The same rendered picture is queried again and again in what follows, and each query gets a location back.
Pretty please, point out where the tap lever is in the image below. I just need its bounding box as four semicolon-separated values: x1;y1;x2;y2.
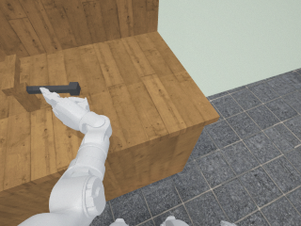
26;82;81;96

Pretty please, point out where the robot shin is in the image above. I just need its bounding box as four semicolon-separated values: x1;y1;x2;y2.
165;216;175;222
115;218;125;223

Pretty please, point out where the robot left upper arm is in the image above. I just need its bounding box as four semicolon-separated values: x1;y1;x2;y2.
18;174;106;226

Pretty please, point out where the robot right shin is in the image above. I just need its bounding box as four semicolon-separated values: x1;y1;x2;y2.
165;216;175;222

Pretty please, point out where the robot left shin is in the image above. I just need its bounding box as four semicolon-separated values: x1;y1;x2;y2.
115;218;125;223

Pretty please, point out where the counter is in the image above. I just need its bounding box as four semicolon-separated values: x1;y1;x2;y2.
0;0;220;226

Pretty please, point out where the left robot forearm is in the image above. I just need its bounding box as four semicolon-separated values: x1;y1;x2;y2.
49;111;112;212

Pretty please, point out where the left robot hand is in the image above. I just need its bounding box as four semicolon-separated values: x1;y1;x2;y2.
40;88;90;131

